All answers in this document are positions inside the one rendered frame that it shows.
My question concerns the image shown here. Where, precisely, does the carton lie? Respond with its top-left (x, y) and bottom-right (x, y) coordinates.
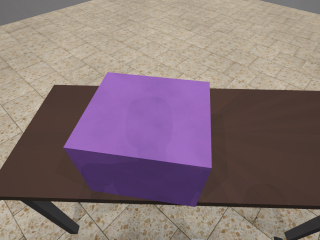
top-left (63, 72), bottom-right (212, 207)

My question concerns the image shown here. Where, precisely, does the table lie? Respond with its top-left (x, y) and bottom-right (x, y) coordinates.
top-left (0, 85), bottom-right (320, 240)

